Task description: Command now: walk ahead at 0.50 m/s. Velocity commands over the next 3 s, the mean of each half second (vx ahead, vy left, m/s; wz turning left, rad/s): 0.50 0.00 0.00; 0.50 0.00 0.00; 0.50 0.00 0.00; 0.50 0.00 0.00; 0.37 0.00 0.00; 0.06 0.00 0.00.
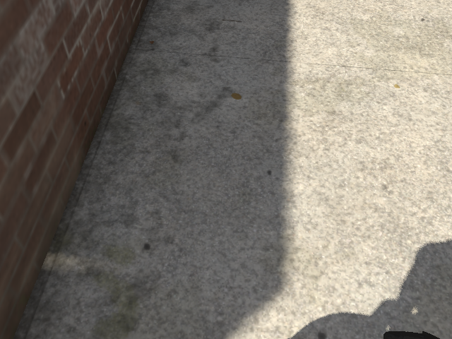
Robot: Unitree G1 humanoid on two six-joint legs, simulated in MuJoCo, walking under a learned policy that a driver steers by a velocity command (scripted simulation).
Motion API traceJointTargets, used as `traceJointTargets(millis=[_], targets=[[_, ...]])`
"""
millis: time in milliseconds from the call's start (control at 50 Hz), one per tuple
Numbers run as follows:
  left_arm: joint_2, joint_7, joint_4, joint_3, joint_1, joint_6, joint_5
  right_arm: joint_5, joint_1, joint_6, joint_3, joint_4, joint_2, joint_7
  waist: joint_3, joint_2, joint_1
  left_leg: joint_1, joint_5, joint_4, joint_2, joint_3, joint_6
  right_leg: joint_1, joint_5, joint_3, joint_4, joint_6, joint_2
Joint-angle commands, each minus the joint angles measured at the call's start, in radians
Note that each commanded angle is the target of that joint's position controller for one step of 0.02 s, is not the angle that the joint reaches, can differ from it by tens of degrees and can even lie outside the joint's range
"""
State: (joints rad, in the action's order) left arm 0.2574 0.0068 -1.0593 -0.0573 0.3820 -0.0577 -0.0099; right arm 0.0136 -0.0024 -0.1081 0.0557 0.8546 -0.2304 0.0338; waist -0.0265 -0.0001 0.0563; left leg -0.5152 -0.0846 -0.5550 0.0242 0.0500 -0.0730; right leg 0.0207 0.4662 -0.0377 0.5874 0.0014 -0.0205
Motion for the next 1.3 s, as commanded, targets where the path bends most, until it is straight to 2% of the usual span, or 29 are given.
traceJointTargets(millis=[20,40,80,120,180,240,320,420,480,520,540,560,580,600,620,660,700,760,880,980,1040,1080,1100,1120,1140,1160,1180,1220,1300], targets=[[0.056,-0.012,0.067,0.008,0.054,-0.055,-0.016,-0.007,-0.447,0.003,0.064,0.069,-0.227,-0.005,0.416,-0.227,-0.171,0.935,-0.252,0.247,0.369,-0.781,-0.256,0.687,0.097,0.152,0.746,0.038,0.049],[0.12,-0.014,0.099,-0.008,-0.047,-0.071,-0.039,-0.003,-0.352,-0.001,0.049,0.052,-0.179,-0.009,0.262,-0.181,-0.162,0.814,-0.203,0.253,0.335,-0.625,-0.205,0.764,0.03,0.144,0.775,0.058,-0.004],[0.116,0.0,0.115,-0.016,-0.135,-0.07,-0.021,-0.018,-0.213,-0.006,0.03,0.024,-0.123,-0.008,0.119,-0.048,-0.103,0.524,0.002,0.3,0.266,-0.405,-0.168,0.689,-0.122,0.107,0.669,0.06,-0.093],[0.079,0.002,0.106,-0.02,-0.097,-0.041,-0.013,-0.028,-0.194,-0.011,0.02,0.034,-0.09,-0.002,0.091,-0.073,-0.049,0.399,0.05,0.357,0.225,-0.315,-0.157,0.585,-0.175,0.115,0.589,0.06,-0.127],[0.053,0.005,0.121,-0.019,-0.133,-0.018,-0.006,-0.02,-0.239,-0.014,0.03,0.056,-0.131,-0.014,0.04,-0.056,-0.036,0.35,0.091,0.418,0.218,-0.244,-0.174,0.622,-0.241,0.1,0.471,0.039,-0.14],[0.055,0.002,0.156,-0.022,-0.242,-0.017,0.005,-0.017,-0.285,-0.006,0.033,0.072,-0.146,-0.032,0.006,-0.045,-0.058,0.375,0.105,0.443,0.201,-0.187,-0.159,0.692,-0.405,0.092,0.299,0.015,-0.137],[0.034,-0.011,0.191,-0.012,-0.378,-0.025,-0.001,-0.007,-0.345,0.0,0.033,0.093,-0.153,-0.042,-0.026,-0.056,-0.099,0.386,0.091,0.453,0.162,-0.105,-0.124,0.642,-0.571,0.046,0.077,0.011,-0.093],[0.043,-0.036,0.24,-0.004,-0.497,-0.034,-0.011,0.001,-0.421,0.02,0.04,0.137,-0.163,-0.046,-0.066,-0.063,-0.13,0.54,0.113,0.393,0.222,-0.105,-0.117,0.672,-0.509,0.039,-0.042,0.036,-0.07],[0.081,-0.048,0.241,-0.017,-0.445,-0.045,-0.013,0.004,-0.395,0.034,0.05,0.139,-0.184,-0.052,-0.028,-0.092,-0.079,0.602,0.315,0.296,0.248,-0.104,-0.09,0.561,-0.4,0.015,-0.079,0.076,-0.035],[0.153,-0.042,0.162,-0.058,-0.186,-0.046,-0.007,0.003,-0.358,0.043,0.041,0.126,-0.165,-0.053,0.127,-0.086,0.048,0.526,0.557,0.006,0.172,-0.039,-0.045,0.19,-0.411,-0.027,-0.091,0.124,0.02],[0.232,-0.031,0.122,-0.081,0.004,-0.044,0.005,-0.015,-0.371,0.043,0.025,0.102,-0.135,-0.054,0.278,0.032,0.1,0.304,0.275,-0.319,0.108,0.007,-0.006,-0.128,-0.421,0.193,-0.065,0.191,-0.168],[0.282,-0.036,0.101,-0.087,0.054,-0.038,0.006,-0.012,-0.49,0.019,-0.011,0.097,0.001,-0.042,0.389,0.295,0.024,-0.089,-0.429,-0.651,-0.088,-0.037,0.056,-0.424,-0.216,0.688,-0.207,0.349,-0.375],[0.194,-0.036,0.108,-0.06,0.039,-0.039,-0.004,0.012,-0.425,-0.006,0.008,0.103,-0.096,-0.036,0.367,0.211,0.06,-0.204,-0.497,-0.781,-0.047,-0.174,0.038,-0.41,-0.106,0.751,-0.278,0.323,-0.354],[0.149,-0.032,0.125,-0.047,-0.048,-0.043,-0.007,0.033,-0.332,-0.021,0.021,0.073,-0.144,-0.033,0.231,0.171,0.05,-0.276,-0.417,-0.798,0.005,-0.155,0.02,-0.291,-0.15,0.597,-0.288,0.278,-0.325],[0.124,-0.032,0.146,-0.038,-0.128,-0.045,0.0,0.03,-0.278,-0.025,0.022,0.062,-0.148,-0.04,0.158,0.08,0.019,-0.242,-0.318,-0.755,0.061,-0.126,0.016,-0.142,-0.248,0.478,-0.31,0.252,-0.291],[0.068,-0.037,0.152,-0.021,-0.202,-0.052,0.023,0.009,-0.27,-0.006,0.035,0.061,-0.131,-0.049,0.089,0.058,-0.046,-0.127,-0.22,-0.656,0.119,-0.127,0.016,0.073,-0.375,0.341,-0.369,0.23,-0.233],[0.074,-0.036,0.136,-0.022,-0.183,-0.056,0.018,0.007,-0.297,0.018,0.031,0.064,-0.086,-0.051,0.069,0.072,-0.071,-0.085,-0.201,-0.586,0.136,-0.122,0.023,0.142,-0.402,0.283,-0.42,0.241,-0.219],[0.121,-0.017,0.117,-0.031,-0.135,-0.057,0.014,-0.005,-0.205,0.031,0.033,0.03,-0.089,-0.055,0.017,0.047,-0.062,-0.167,-0.082,-0.44,0.144,-0.109,0.055,0.151,-0.456,0.221,-0.468,0.247,-0.215],[0.129,0.0,0.09,-0.029,-0.042,-0.044,0.001,-0.001,-0.008,0.023,0.019,-0.023,-0.06,-0.035,-0.026,0.053,-0.004,-0.145,0.191,-0.103,0.093,-0.053,0.067,0.107,-0.486,0.096,-0.481,0.194,-0.159],[0.142,0.003,0.05,-0.036,0.038,-0.021,-0.006,0.009,0.113,0.013,0.008,-0.074,-0.069,-0.005,-0.064,0.059,0.027,-0.178,0.121,0.018,0.066,-0.047,0.042,-0.059,-0.52,0.102,-0.414,0.188,-0.225],[0.165,0.009,0.053,-0.046,0.007,-0.008,-0.009,0.01,0.043,0.005,0.023,-0.07,-0.114,0.005,-0.016,0.092,-0.036,-0.041,0.015,0.055,0.023,-0.021,-0.001,-0.115,-0.76,0.097,-0.305,0.158,-0.247],[0.139,0.01,0.07,-0.035,-0.029,0.0,-0.006,0.001,-0.242,0.004,0.066,0.016,-0.195,-0.004,0.16,0.073,-0.171,0.375,0.047,0.054,-0.002,-0.006,-0.057,0.0,-0.927,0.027,0.021,0.109,-0.164],[0.069,0.006,0.093,-0.013,0.036,-0.009,0.009,-0.019,-0.4,0.006,0.088,0.046,-0.282,-0.012,0.321,-0.081,-0.178,0.763,0.013,0.035,0.237,-0.329,-0.166,0.332,-0.604,-0.022,0.39,0.054,-0.062],[-0.01,-0.003,0.083,0.014,0.096,-0.034,0.008,-0.009,-0.44,0.01,0.081,0.062,-0.282,-0.006,0.429,-0.278,-0.152,0.942,-0.151,0.196,0.379,-0.734,-0.263,0.597,0.102,0.071,0.636,0.024,0.082],[0.098,-0.009,0.094,-0.014,0.006,-0.053,-0.021,-0.001,-0.405,0.009,0.057,0.057,-0.202,-0.007,0.343,-0.199,-0.17,0.887,-0.249,0.236,0.343,-0.699,-0.217,0.709,0.106,0.16,0.74,0.045,0.023],[0.128,-0.01,0.123,-0.021,-0.08,-0.064,-0.037,0.001,-0.311,0.007,0.046,0.037,-0.172,-0.01,0.206,-0.153,-0.152,0.739,-0.198,0.258,0.315,-0.557,-0.18,0.755,0.012,0.126,0.735,0.06,-0.029],[0.124,-0.003,0.128,-0.024,-0.122,-0.066,-0.028,-0.01,-0.237,0.005,0.038,0.022,-0.149,-0.009,0.135,-0.073,-0.123,0.587,-0.113,0.289,0.282,-0.456,-0.164,0.715,-0.081,0.105,0.687,0.061,-0.075],[0.093,0.004,0.121,-0.032,-0.1,-0.042,-0.014,-0.029,-0.177,-0.001,0.024,0.02,-0.101,-0.003,0.079,-0.08,-0.057,0.397,-0.017,0.352,0.225,-0.331,-0.148,0.597,-0.169,0.111,0.597,0.06,-0.126],[0.062,0.01,0.139,-0.033,-0.143,-0.012,-0.004,-0.021,-0.227,-0.007,0.032,0.049,-0.14,-0.018,0.023,-0.065,-0.041,0.333,0.048,0.431,0.208,-0.234,-0.168,0.633,-0.277,0.097,0.443,0.028,-0.144]])
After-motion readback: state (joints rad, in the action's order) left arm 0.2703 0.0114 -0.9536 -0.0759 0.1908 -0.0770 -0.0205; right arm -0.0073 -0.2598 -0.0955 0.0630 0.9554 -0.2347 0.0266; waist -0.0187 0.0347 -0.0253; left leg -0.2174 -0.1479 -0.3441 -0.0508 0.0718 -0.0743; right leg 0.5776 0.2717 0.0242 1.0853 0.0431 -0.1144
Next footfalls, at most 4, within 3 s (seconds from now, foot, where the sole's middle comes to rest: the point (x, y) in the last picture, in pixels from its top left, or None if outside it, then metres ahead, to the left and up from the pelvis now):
0.52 right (290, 335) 0.47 -0.14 -0.76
1.08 left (214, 231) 0.79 0.10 -0.76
1.64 right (285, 162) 1.10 -0.14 -0.76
2.18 left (226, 100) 1.42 0.10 -0.76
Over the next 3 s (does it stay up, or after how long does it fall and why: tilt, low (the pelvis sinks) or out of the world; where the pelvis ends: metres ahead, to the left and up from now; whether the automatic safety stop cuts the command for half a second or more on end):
stays up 1.45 -0.02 0.01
